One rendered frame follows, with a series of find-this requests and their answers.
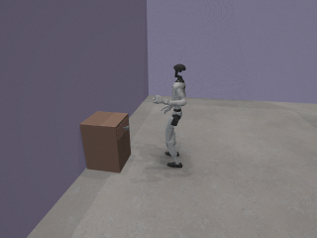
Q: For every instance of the robot left hand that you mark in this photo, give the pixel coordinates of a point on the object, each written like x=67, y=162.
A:
x=158, y=99

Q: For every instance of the drawer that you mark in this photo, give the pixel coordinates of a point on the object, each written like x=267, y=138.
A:
x=120, y=130

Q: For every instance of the left robot upper arm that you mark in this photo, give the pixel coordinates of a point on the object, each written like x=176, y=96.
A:
x=177, y=87

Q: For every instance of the left robot foot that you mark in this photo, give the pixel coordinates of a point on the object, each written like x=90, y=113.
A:
x=174, y=165

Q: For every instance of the left robot forearm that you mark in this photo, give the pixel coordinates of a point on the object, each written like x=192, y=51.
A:
x=174, y=102

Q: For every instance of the robot right thigh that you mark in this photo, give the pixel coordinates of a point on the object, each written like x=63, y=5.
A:
x=173, y=134

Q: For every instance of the robot right hand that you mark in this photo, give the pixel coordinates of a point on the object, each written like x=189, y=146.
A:
x=167, y=109

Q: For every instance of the cabinet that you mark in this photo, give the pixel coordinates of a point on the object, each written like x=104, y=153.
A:
x=102, y=149

